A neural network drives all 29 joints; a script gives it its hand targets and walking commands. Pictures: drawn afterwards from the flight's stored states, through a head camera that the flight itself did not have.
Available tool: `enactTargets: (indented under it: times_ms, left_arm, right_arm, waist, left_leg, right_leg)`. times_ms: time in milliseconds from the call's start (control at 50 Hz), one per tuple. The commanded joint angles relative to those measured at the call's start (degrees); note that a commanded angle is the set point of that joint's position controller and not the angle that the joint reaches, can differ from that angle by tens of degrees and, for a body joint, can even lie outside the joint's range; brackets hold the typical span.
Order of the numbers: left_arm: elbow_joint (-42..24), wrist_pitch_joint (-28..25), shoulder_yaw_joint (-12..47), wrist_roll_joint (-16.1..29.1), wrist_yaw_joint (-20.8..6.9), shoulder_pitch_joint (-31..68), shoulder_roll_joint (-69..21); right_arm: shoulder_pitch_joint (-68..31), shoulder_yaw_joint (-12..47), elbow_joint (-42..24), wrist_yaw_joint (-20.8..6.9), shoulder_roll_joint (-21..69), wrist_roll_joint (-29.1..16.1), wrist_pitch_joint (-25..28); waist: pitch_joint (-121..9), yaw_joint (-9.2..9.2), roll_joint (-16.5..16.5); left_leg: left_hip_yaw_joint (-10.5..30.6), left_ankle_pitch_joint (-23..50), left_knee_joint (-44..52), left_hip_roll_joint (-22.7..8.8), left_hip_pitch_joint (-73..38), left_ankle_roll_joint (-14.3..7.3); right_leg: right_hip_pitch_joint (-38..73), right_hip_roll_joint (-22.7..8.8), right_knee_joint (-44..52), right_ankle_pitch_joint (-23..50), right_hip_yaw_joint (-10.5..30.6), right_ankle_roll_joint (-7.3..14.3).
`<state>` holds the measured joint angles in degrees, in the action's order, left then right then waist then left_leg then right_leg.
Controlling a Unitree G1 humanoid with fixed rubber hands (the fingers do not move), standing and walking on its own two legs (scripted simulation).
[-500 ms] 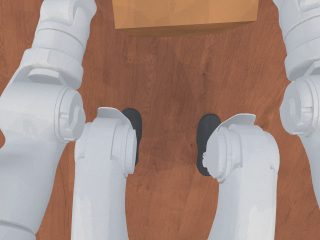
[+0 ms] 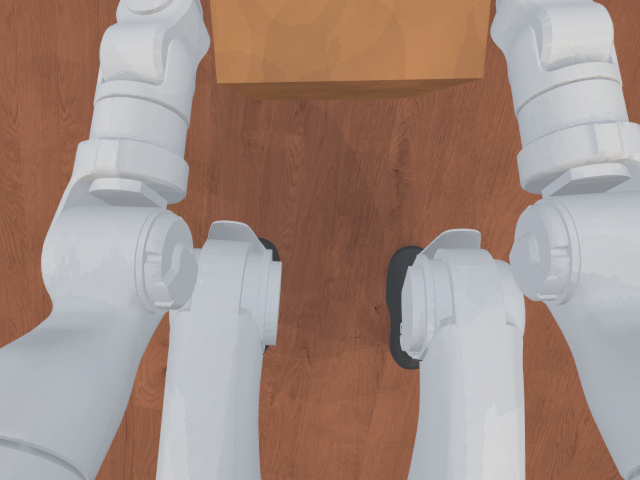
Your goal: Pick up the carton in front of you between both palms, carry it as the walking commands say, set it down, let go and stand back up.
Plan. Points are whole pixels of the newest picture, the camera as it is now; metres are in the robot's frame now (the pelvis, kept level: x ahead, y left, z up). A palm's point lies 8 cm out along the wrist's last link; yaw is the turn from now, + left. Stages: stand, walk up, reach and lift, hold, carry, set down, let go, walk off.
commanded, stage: reach and lift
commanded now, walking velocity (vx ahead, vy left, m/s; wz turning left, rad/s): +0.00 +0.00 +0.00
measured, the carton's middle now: out of the picture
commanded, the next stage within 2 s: none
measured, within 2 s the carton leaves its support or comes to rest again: neither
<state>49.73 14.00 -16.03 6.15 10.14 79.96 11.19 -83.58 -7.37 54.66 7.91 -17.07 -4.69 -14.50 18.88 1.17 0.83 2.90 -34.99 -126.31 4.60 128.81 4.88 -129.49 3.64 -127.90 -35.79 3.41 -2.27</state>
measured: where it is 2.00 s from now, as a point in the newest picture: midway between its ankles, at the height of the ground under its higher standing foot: (330, 321)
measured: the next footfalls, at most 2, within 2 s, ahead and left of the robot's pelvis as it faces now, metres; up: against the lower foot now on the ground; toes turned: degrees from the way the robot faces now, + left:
none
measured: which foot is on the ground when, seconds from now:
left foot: down 0.00-1.00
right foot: down 0.00-1.00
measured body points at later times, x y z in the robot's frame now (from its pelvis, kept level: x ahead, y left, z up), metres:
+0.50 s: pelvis -0.02 +0.00 +0.11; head +0.26 -0.01 +0.46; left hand +0.51 +0.14 +0.04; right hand +0.51 -0.16 +0.04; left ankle +0.11 +0.14 -0.33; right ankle +0.10 -0.13 -0.33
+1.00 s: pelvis +0.03 +0.01 +0.24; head +0.21 +0.00 +0.66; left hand +0.47 +0.14 +0.20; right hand +0.47 -0.16 +0.20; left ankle +0.11 +0.14 -0.33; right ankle +0.10 -0.13 -0.33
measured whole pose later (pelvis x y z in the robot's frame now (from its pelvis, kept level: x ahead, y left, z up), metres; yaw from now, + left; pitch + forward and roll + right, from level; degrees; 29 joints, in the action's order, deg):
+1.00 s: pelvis +0.03 +0.01 +0.24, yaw -2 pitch +35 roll +0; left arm 34.9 21.1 -25.4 -11.6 3.1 42.4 -5.3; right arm -44.6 -23.2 38.3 2.0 2.7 12.4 -21.0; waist -13.5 0.7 0.0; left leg 6.5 -27.2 -78.5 5.4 86.3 3.3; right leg -86.6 5.6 -78.9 -27.1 6.7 -2.8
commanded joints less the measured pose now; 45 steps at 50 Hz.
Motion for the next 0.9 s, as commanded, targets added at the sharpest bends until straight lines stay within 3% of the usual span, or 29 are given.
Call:
enactTargets:
  times_ms: [0, 60, 120, 180, 260, 400, 580, 720, 880]
  left_arm:
    - [-19.86, 0.51, 26.23, 6.14, -17.33, 40.61, -62.04]
    - [-21.84, 2.46, 26.49, 3.77, -17.01, 37.63, -63.27]
    - [-14.82, 4.28, 22.02, -0.82, -18.05, 31.75, -64.56]
    - [-7.07, 5.5, 13.65, -7.72, -19.08, 27.51, -64.04]
    - [-4.36, 5.94, 8.25, -12.2, -19.82, 27.17, -63.53]
    - [-6.36, 6.94, 9.75, -12.14, -20.9, 28.32, -66.47]
    - [-12.29, 9.09, 18.88, -7.98, -22.08, 22.13, -72.86]
    - [-13.04, 8.83, 22.74, -6.98, -21.99, 12.45, -75.52]
    - [-11.84, 7.22, 23.45, -8.2, -21.46, 2.49, -76.81]
  right_arm:
    - [-36.91, 21.4, -22.35, -18.01, 65.12, -6.89, 0.42]
    - [-31.37, 21.06, -21.54, -17.1, 68.3, -4.69, -1.97]
    - [-23.94, 15.59, -13.12, -17.77, 70.8, 0.47, -3.92]
    - [-20.77, 7.52, -4.88, -18.99, 70.16, 6.42, -5.09]
    - [-21.44, 1.43, -1.94, -19.64, 69.33, 10.83, -5.3]
    - [-22.34, 1.16, -4.01, -19.84, 71.24, 11.83, -5.98]
    - [-16.76, 10.33, -12.13, -20.87, 78.15, 7.22, -8.25]
    - [-7.83, 14.64, -14.54, -20.78, 80.86, 5.9, -7.92]
    - [1.72, 14.81, -14.06, -20.24, 82.14, 7.4, -6.24]
  waist:
    - [-110.73, 0.66, -4.44]
    - [-109.54, 0.43, -4.92]
    - [-91.17, 0.58, -4.31]
    - [-76.5, 1.45, -3.98]
    - [-73.82, 1.58, -4.09]
    - [-82.36, 0.18, -2.86]
    - [-93.59, -0.21, -2.42]
    - [-88.47, -0.19, -2.44]
    - [-79.46, -0.36, -1.88]
  left_leg:
    - [-10.15, 40.04, 9.18, 4.39, -46.26, -2.3]
    - [-10.61, 35.86, 12.47, 5.16, -44.6, -2.22]
    - [-10.68, 24.2, 17.72, 5.12, -36.61, -2.13]
    - [-10.43, 14.41, 22.63, 4.9, -31.36, -2.67]
    - [-9.91, 10.66, 27.38, 5.02, -31.44, -3.04]
    - [-9.81, 10.24, 33.24, 5.27, -38.3, -2.62]
    - [-9.65, 17.49, 39.13, 5.57, -50.22, -2.25]
    - [-7.82, 21.04, 44.75, 5.64, -56.63, -2.07]
    - [-5.57, 21.02, 53.37, 5.41, -64.47, -2.18]
  right_leg:
    - [54.1, 4.36, 10.64, 43.13, -7.68, 1.11]
    - [52.94, 5.32, 14.48, 38.65, -8.46, 0.45]
    - [42.54, 5.51, 19.96, 26.31, -8.94, 0.18]
    - [34.24, 5.82, 25.07, 15.24, -8.78, 0.64]
    - [34.09, 6.12, 29.75, 10.92, -8.49, 1.08]
    - [42.07, 6.18, 35.63, 10.7, -8.65, 1.4]
    - [54.71, 6.12, 41.06, 18.47, -8.75, 0.28]
    - [59.61, 6.47, 46.51, 22.06, -7.79, -0.07]
    - [66.45, 6.38, 54.96, 22.17, -5.66, 0.28]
